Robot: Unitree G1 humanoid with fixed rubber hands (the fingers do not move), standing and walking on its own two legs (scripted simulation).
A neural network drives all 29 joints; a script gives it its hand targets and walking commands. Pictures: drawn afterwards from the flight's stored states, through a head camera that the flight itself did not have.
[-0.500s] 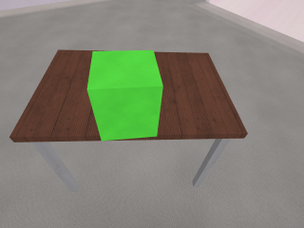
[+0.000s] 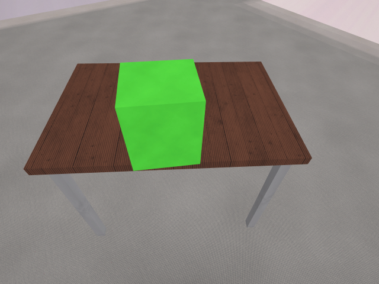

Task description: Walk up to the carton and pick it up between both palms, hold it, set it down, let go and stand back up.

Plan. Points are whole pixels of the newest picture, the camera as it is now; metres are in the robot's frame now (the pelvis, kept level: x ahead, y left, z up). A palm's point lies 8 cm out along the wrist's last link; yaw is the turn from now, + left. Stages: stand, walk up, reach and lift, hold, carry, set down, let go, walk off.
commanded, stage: walk up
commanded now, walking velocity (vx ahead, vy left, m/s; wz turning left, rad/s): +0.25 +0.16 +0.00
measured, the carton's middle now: (162, 116) +0.56 +0.12 +0.01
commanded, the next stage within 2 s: none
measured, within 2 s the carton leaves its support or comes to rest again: neither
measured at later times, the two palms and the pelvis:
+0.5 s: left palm out of the picture -0.01 +0.33 -0.17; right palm out of the picture +0.06 -0.10 -0.12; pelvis +0.04 +0.12 +0.00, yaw +0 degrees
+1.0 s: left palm out of the picture +0.02 +0.34 -0.16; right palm out of the picture +0.01 -0.08 -0.15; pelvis +0.04 +0.13 +0.00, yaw -1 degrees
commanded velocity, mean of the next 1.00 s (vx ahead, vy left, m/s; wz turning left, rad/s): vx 0.03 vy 0.01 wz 0.00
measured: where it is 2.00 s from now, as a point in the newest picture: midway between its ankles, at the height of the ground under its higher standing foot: outside the picture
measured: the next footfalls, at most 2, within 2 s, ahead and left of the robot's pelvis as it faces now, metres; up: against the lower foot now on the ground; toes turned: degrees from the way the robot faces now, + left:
left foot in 0.34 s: +0.11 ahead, +0.23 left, +0.00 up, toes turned +3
right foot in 0.74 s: +0.05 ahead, +0.04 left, +0.00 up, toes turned -3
